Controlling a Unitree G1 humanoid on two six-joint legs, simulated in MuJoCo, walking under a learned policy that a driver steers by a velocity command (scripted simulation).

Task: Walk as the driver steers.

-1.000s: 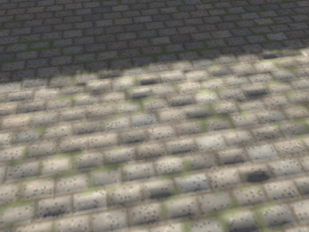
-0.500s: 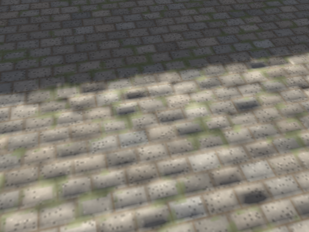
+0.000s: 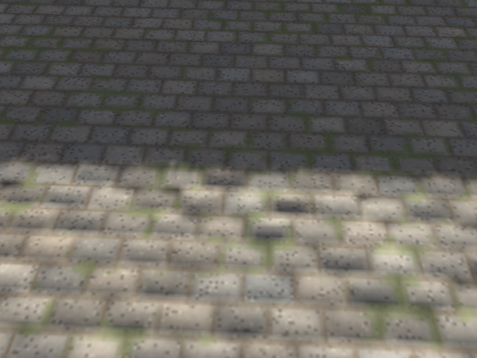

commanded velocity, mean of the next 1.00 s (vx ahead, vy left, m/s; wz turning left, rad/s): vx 0.50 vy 0.00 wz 0.49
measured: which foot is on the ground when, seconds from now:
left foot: up 0.00-0.22, down 0.24-0.76, up 0.78-1.00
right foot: down 0.00-0.26, up 0.28-0.72, down 0.74-1.00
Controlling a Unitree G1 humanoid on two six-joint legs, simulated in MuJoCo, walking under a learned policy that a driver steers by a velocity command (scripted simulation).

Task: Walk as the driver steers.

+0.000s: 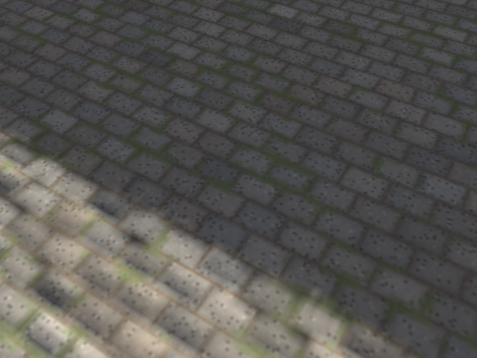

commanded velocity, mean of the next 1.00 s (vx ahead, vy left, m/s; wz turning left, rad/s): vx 0.50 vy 0.00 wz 0.44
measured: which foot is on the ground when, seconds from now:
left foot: up 0.00-0.24, down 0.26-0.74, up 0.76-1.00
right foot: down 0.00-0.26, up 0.28-0.70, down 0.72-1.00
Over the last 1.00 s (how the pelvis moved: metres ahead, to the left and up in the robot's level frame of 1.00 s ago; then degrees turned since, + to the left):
0.57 0.13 0.00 29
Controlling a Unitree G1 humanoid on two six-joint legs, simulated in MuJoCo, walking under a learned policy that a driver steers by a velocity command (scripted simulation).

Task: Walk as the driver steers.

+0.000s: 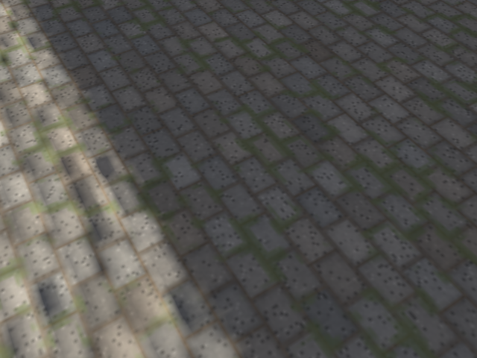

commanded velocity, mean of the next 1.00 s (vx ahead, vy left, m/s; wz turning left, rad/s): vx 0.29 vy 0.00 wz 0.60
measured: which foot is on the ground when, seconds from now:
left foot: up 0.00-0.22, down 0.24-0.72, up 0.74-1.00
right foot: down 0.00-0.22, up 0.24-0.70, down 0.72-1.00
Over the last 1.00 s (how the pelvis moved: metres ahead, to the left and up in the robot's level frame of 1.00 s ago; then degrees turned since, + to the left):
0.53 0.08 0.00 27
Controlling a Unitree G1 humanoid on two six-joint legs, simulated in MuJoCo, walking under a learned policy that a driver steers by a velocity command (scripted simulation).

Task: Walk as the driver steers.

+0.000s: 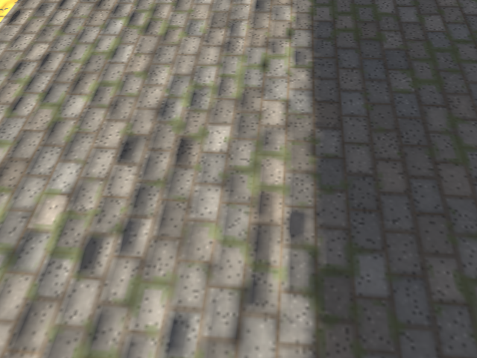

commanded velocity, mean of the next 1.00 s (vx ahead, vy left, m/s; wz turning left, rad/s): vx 0.48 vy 0.00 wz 0.24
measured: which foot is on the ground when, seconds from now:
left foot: up 0.00-0.16, down 0.18-0.70, up 0.72-1.00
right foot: down 0.00-0.18, up 0.20-0.66, down 0.68-1.00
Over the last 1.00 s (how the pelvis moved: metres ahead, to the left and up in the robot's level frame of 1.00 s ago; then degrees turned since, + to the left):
0.35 0.10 0.00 36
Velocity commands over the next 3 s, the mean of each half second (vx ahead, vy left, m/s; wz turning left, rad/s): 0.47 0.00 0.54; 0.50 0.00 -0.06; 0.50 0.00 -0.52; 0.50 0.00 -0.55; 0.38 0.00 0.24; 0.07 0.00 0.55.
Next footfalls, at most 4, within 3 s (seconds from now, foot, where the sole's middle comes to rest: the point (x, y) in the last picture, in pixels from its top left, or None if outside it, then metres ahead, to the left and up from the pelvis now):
0.18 left None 0.23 0.17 -0.78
0.68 right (262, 328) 0.58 0.04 -0.78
1.16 left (177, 263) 0.78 0.32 -0.78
1.66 right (270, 199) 1.05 0.03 -0.78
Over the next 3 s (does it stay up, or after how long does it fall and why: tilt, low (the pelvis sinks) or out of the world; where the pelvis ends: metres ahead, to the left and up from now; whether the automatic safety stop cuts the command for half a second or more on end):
stays up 1.43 0.03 -0.01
